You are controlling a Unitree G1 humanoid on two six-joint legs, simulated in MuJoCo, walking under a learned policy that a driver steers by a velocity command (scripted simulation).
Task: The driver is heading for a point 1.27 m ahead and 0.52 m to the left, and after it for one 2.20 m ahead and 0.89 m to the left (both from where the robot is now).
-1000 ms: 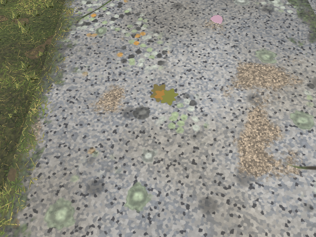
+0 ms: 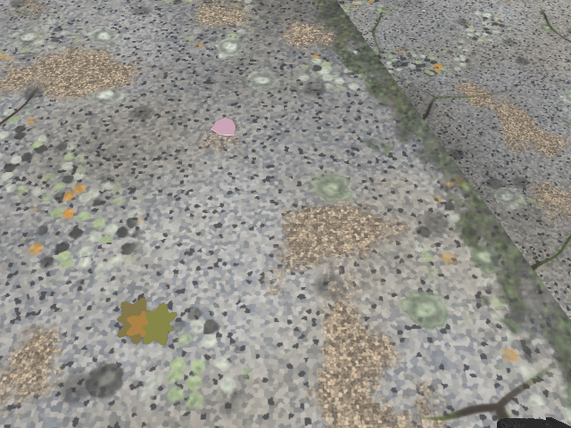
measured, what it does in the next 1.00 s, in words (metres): walks ahead, turning left: left foot, then right foot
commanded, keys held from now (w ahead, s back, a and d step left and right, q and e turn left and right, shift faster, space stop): no key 0.22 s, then q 0.78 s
